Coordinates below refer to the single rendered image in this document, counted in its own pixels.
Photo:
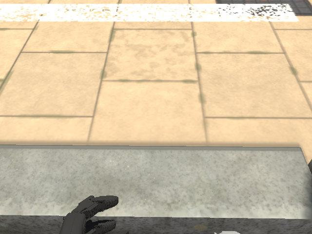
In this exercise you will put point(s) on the robot left hand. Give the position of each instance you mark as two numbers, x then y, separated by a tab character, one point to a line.
76	221

